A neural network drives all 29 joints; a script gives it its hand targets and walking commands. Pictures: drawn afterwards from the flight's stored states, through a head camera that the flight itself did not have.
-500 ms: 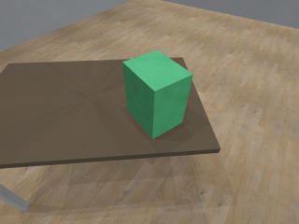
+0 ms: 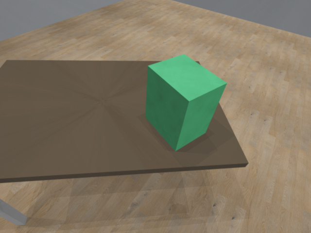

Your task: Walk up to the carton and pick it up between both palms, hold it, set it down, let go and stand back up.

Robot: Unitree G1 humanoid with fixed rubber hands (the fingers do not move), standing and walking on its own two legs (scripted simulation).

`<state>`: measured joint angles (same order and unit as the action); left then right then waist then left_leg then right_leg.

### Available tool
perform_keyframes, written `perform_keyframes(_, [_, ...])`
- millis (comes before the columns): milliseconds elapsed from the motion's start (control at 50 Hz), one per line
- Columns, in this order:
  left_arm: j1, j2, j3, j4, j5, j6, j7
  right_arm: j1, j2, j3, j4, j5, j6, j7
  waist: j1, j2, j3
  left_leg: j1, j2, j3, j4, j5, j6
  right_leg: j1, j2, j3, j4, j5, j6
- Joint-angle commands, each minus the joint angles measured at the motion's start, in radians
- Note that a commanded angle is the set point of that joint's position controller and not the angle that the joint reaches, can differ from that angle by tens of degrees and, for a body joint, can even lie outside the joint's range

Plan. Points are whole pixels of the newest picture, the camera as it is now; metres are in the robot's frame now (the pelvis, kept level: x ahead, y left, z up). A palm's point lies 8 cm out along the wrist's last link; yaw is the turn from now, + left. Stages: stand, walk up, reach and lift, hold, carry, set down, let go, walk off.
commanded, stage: walk up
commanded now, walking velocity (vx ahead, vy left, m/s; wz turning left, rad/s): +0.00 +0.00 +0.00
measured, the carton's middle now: (179, 102) +0.56 -0.08 +0.00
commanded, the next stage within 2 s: none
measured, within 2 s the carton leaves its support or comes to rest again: neither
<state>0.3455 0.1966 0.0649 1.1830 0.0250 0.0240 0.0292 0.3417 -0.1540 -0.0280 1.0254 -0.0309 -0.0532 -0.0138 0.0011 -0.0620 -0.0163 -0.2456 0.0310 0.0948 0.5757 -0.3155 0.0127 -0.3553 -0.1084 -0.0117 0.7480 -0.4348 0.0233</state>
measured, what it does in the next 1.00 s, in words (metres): steps on the spot: right foot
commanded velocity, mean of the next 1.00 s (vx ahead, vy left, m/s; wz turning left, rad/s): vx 0.00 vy -0.02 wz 0.00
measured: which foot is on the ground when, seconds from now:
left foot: down 0.00-1.00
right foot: up 0.00-0.22, down 0.24-0.94, up 0.96-1.00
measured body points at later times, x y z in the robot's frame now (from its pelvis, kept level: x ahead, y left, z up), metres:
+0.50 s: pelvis +0.06 +0.03 +0.01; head +0.08 +0.03 +0.46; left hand +0.06 +0.24 -0.16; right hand +0.03 -0.17 -0.15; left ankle -0.01 +0.10 -0.73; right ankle +0.05 -0.09 -0.73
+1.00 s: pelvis +0.08 +0.04 +0.01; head +0.09 +0.05 +0.46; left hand +0.05 +0.25 -0.16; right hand +0.05 -0.15 -0.15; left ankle -0.01 +0.10 -0.73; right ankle +0.05 -0.09 -0.72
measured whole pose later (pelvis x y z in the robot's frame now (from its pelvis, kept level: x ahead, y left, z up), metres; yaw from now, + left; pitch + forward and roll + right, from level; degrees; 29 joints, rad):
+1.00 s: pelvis +0.08 +0.04 +0.01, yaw +2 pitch -1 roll -1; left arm 0.26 0.12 0.01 1.20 0.00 0.03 0.05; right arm 0.33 -0.07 0.00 1.13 -0.02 -0.02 -0.06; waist -0.04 0.00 0.04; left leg -0.04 -0.04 0.08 0.41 -0.36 0.07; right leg -0.21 -0.04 -0.10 0.59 -0.36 0.04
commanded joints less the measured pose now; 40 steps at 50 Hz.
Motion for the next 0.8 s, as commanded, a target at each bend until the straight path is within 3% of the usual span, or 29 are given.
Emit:
perform_keyframes(0, [0.027, -0.028, -0.027, -0.042, -0.021, -0.004, -0.017, 0.015, -0.048, 0.036, -0.026, 0.010, -0.012, -0.016, 0.038, 0.272, 0.162, -0.080, 0.170, -0.147, -0.284, 0.828, 0.043, -0.016, 0.031, -0.003, 0.089, -0.006, -0.025])
perform_keyframes(20, [0.060, -0.021, -0.025, -0.028, -0.023, 0.003, -0.015, 0.045, -0.057, 0.038, -0.019, 0.015, -0.016, -0.022, 0.044, 0.295, 0.130, -0.020, 0.173, -0.121, -0.237, 0.939, 0.037, -0.012, 0.047, -0.027, 0.101, 0.024, -0.022])
perform_keyframes(40, [0.090, -0.036, -0.036, -0.025, -0.019, 0.007, -0.010, 0.057, -0.061, 0.040, -0.011, 0.017, -0.016, -0.027, 0.046, 0.281, 0.088, 0.043, 0.186, -0.123, -0.205, 0.965, 0.059, -0.008, 0.045, -0.032, 0.082, 0.043, -0.025])
perform_keyframes(60, [0.101, -0.052, -0.044, -0.026, -0.023, 0.013, -0.003, 0.047, -0.070, 0.038, -0.007, 0.017, -0.015, -0.028, 0.066, 0.277, 0.087, 0.034, 0.195, -0.121, -0.196, 0.913, 0.076, 0.015, 0.035, -0.023, 0.050, 0.065, -0.025])
perform_keyframes(100, [0.029, -0.031, -0.048, -0.055, -0.027, 0.017, 0.004, 0.050, -0.051, 0.043, 0.001, 0.017, -0.010, -0.026, 0.044, 0.285, 0.111, 0.009, 0.189, -0.130, -0.216, 0.770, 0.100, 0.048, 0.026, -0.019, -0.028, 0.088, -0.024])
perform_keyframes(140, [-0.025, -0.004, -0.041, -0.073, -0.022, 0.014, 0.007, 0.079, -0.032, 0.049, 0.019, 0.012, -0.001, -0.033, 0.021, 0.234, 0.126, 0.002, 0.180, -0.159, -0.230, 0.647, 0.112, 0.073, 0.047, -0.044, -0.124, 0.121, -0.025])
perform_keyframes(160, [-0.024, -0.006, -0.046, -0.069, -0.024, 0.009, 0.008, 0.066, -0.039, 0.044, 0.023, 0.012, 0.003, -0.033, 0.031, 0.221, 0.150, -0.026, 0.197, -0.182, -0.226, 0.561, 0.118, 0.098, 0.036, -0.031, -0.209, 0.173, -0.031])
perform_keyframes(180, [-0.012, -0.003, -0.045, -0.061, -0.020, 0.003, 0.010, 0.059, -0.043, 0.040, 0.026, 0.018, 0.006, -0.033, 0.037, 0.171, 0.137, -0.047, 0.191, -0.194, -0.234, 0.485, 0.110, 0.171, 0.040, -0.037, -0.294, 0.290, -0.039])
perform_keyframes(200, [0.012, -0.014, -0.048, -0.047, -0.019, -0.009, 0.012, 0.066, -0.048, 0.034, 0.027, 0.017, 0.008, -0.033, 0.037, 0.121, 0.115, -0.037, 0.171, -0.188, -0.216, 0.404, 0.093, 0.243, 0.005, -0.003, -0.341, 0.414, -0.042])
perform_keyframes(240, [-0.011, 0.031, -0.049, -0.050, -0.019, -0.030, 0.010, 0.111, -0.028, 0.033, 0.034, 0.026, 0.009, -0.029, -0.014, -0.018, 0.062, -0.046, 0.108, -0.143, -0.204, 0.262, 0.058, 0.324, -0.061, 0.067, -0.317, 0.634, -0.067])
perform_keyframes(260, [-0.061, 0.027, -0.049, -0.040, -0.026, -0.031, 0.005, 0.142, 0.000, 0.037, 0.046, 0.035, 0.013, -0.030, -0.044, -0.136, 0.069, -0.002, 0.075, -0.119, -0.241, 0.200, 0.042, 0.259, -0.056, 0.074, -0.306, 0.635, -0.089])
perform_keyframes(280, [-0.078, 0.003, -0.055, -0.039, -0.026, -0.028, 0.001, 0.143, -0.021, 0.036, 0.057, 0.028, 0.018, -0.033, -0.033, -0.181, 0.069, 0.062, 0.073, -0.121, -0.248, 0.193, 0.040, 0.224, -0.032, 0.074, -0.326, 0.574, -0.081])
perform_keyframes(300, [-0.075, -0.023, -0.058, -0.036, -0.030, -0.028, 0.000, 0.113, -0.048, 0.029, 0.058, 0.025, 0.017, -0.033, -0.016, -0.152, 0.085, 0.072, 0.092, -0.147, -0.243, 0.257, 0.044, 0.212, -0.019, 0.055, -0.344, 0.533, -0.069])
perform_keyframes(340, [-0.053, -0.030, -0.063, -0.035, -0.023, -0.035, 0.014, 0.113, -0.075, 0.015, 0.074, 0.023, 0.012, -0.026, -0.021, -0.046, 0.064, 0.094, 0.089, -0.142, -0.234, 0.394, 0.045, 0.276, -0.028, 0.043, -0.343, 0.588, -0.070])
perform_keyframes(360, [-0.058, -0.009, -0.056, -0.037, -0.027, -0.038, 0.019, 0.121, -0.046, 0.022, 0.087, 0.023, 0.010, -0.025, -0.018, -0.035, 0.058, 0.097, 0.093, -0.143, -0.237, 0.442, 0.045, 0.290, -0.026, 0.034, -0.336, 0.596, -0.071])
perform_keyframes(400, [-0.029, 0.001, -0.052, -0.019, -0.033, -0.040, 0.017, 0.108, -0.030, 0.027, 0.083, 0.020, 0.014, -0.029, -0.013, -0.028, 0.041, 0.157, 0.084, -0.128, -0.235, 0.415, 0.045, 0.244, -0.015, 0.039, -0.353, 0.564, -0.078])
perform_keyframes(440, [-0.024, -0.006, -0.055, -0.016, -0.027, -0.038, 0.016, 0.092, -0.033, 0.026, 0.092, 0.017, 0.017, -0.031, -0.006, 0.043, 0.057, 0.145, 0.083, -0.122, -0.246, 0.401, 0.043, 0.256, -0.017, 0.036, -0.359, 0.541, -0.074])
perform_keyframes(460, [-0.036, 0.003, -0.054, -0.017, -0.026, -0.039, 0.017, 0.108, -0.029, 0.022, 0.099, 0.023, 0.017, -0.032, -0.019, 0.055, 0.043, 0.136, 0.080, -0.122, -0.247, 0.402, 0.040, 0.277, -0.018, 0.034, -0.359, 0.531, -0.077])
perform_keyframes(500, [-0.034, 0.000, -0.051, -0.017, -0.025, -0.038, 0.016, 0.112, -0.019, 0.027, 0.111, 0.018, 0.017, -0.034, -0.021, 0.130, 0.068, 0.132, 0.078, -0.121, -0.249, 0.456, 0.038, 0.264, -0.019, 0.034, -0.355, 0.506, -0.076])
perform_keyframes(560, [-0.028, -0.005, -0.053, -0.012, -0.025, -0.040, 0.017, 0.099, -0.029, 0.018, 0.114, 0.020, 0.021, -0.039, -0.016, 0.167, 0.064, 0.174, 0.087, -0.103, -0.233, 0.549, 0.032, 0.232, -0.016, 0.018, -0.347, 0.504, -0.070])
perform_keyframes(600, [-0.018, -0.012, -0.050, -0.005, -0.024, -0.037, 0.019, 0.093, -0.016, 0.023, 0.113, 0.023, 0.024, -0.042, -0.014, 0.176, 0.069, 0.165, 0.085, -0.110, -0.236, 0.547, 0.034, 0.241, -0.015, 0.010, -0.350, 0.509, -0.068])
perform_keyframes(660, [-0.008, 0.000, -0.053, 0.007, -0.023, -0.032, 0.021, 0.099, -0.031, 0.025, 0.115, 0.025, 0.024, -0.046, -0.011, 0.137, 0.101, 0.182, 0.097, -0.115, -0.231, 0.636, 0.032, 0.222, -0.013, 0.003, -0.340, 0.503, -0.061])
perform_keyframes(700, [0.012, -0.023, -0.060, 0.014, -0.020, -0.031, 0.021, 0.096, -0.039, 0.023, 0.118, 0.031, 0.026, -0.045, -0.008, 0.143, 0.105, 0.183, 0.091, -0.114, -0.231, 0.610, 0.038, 0.208, -0.014, 0.003, -0.350, 0.490, -0.060])
perform_keyframes(720, [-0.004, -0.019, -0.057, 0.011, -0.023, -0.029, 0.022, 0.109, -0.036, 0.022, 0.124, 0.025, 0.027, -0.045, -0.015, 0.098, 0.103, 0.178, 0.093, -0.118, -0.235, 0.605, 0.034, 0.206, -0.010, -0.007, -0.343, 0.463, -0.054])
perform_keyframes(780, [0.001, -0.030, -0.057, 0.018, -0.025, -0.026, 0.024, 0.109, -0.038, 0.023, 0.123, 0.023, 0.029, -0.046, -0.016, 0.081, 0.108, 0.183, 0.106, -0.126, -0.237, 0.631, 0.032, 0.209, -0.005, -0.008, -0.342, 0.450, -0.050])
